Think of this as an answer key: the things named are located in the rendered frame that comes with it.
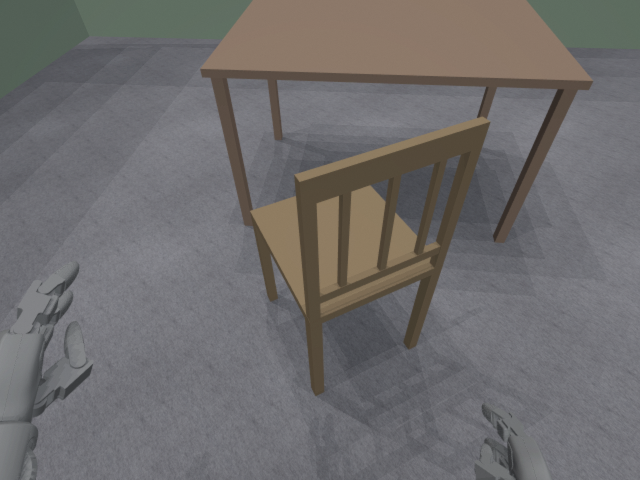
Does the left robot hand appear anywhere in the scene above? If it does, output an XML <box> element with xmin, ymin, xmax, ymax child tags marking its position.
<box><xmin>0</xmin><ymin>261</ymin><xmax>93</xmax><ymax>423</ymax></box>

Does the table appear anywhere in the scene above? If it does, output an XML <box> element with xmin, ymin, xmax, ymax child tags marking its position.
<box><xmin>200</xmin><ymin>0</ymin><xmax>593</xmax><ymax>243</ymax></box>

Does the right robot hand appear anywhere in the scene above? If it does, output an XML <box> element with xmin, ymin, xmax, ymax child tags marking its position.
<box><xmin>475</xmin><ymin>403</ymin><xmax>552</xmax><ymax>480</ymax></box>

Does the chair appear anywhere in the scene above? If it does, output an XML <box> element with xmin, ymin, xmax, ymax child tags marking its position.
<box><xmin>250</xmin><ymin>116</ymin><xmax>490</xmax><ymax>396</ymax></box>

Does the robot left forearm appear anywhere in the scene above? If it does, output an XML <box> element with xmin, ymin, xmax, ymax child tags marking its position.
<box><xmin>0</xmin><ymin>421</ymin><xmax>38</xmax><ymax>480</ymax></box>

